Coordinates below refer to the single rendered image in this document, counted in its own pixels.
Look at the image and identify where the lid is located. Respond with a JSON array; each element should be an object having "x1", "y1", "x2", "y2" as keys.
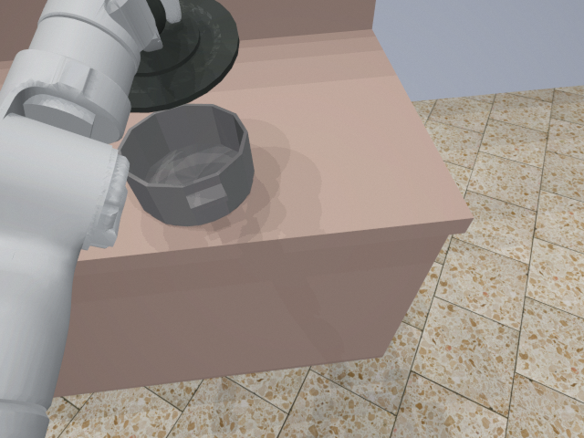
[{"x1": 128, "y1": 0, "x2": 240, "y2": 113}]

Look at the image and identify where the pot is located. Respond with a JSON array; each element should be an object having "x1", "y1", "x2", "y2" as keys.
[{"x1": 117, "y1": 104, "x2": 255, "y2": 226}]

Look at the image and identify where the robot left upper arm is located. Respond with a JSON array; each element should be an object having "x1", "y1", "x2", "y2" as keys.
[{"x1": 0, "y1": 113, "x2": 130, "y2": 438}]

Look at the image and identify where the left robot hand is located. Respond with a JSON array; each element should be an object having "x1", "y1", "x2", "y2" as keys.
[{"x1": 143, "y1": 0, "x2": 182, "y2": 52}]

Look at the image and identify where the robot left forearm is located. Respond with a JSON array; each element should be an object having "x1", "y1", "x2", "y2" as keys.
[{"x1": 0, "y1": 0, "x2": 156, "y2": 144}]

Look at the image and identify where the knob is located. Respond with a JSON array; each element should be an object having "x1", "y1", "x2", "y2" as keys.
[{"x1": 146, "y1": 0, "x2": 166, "y2": 35}]

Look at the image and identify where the table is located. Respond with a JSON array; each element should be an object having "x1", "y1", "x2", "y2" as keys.
[{"x1": 0, "y1": 0, "x2": 474, "y2": 398}]

